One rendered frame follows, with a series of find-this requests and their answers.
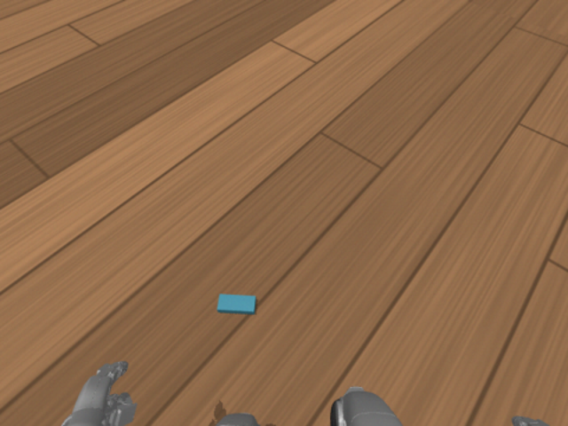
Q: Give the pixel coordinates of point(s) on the left robot arm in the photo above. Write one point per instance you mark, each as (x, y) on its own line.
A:
(86, 417)

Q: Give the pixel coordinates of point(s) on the left robot hand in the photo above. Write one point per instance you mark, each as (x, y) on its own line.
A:
(119, 410)

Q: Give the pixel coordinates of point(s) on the small box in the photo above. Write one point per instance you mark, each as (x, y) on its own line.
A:
(236, 304)

